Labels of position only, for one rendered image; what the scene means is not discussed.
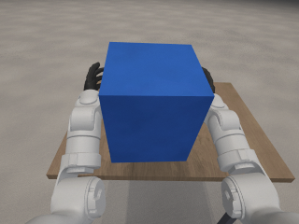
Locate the left robot hand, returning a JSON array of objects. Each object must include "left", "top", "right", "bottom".
[{"left": 83, "top": 62, "right": 104, "bottom": 91}]

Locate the carton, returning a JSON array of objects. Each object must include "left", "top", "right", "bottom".
[{"left": 98, "top": 42, "right": 215, "bottom": 163}]

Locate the left robot forearm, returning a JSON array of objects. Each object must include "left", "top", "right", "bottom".
[{"left": 50, "top": 89, "right": 103, "bottom": 211}]

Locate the right robot upper arm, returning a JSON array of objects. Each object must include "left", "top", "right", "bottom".
[{"left": 221, "top": 172, "right": 299, "bottom": 224}]

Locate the left robot upper arm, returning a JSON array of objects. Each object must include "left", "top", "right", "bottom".
[{"left": 25, "top": 175, "right": 107, "bottom": 224}]

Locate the right robot forearm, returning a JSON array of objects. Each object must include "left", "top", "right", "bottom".
[{"left": 204, "top": 93, "right": 280, "bottom": 207}]

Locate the table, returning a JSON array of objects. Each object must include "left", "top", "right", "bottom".
[{"left": 46, "top": 80, "right": 295, "bottom": 224}]

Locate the right robot hand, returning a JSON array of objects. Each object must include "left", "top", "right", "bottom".
[{"left": 202, "top": 67, "right": 215, "bottom": 93}]

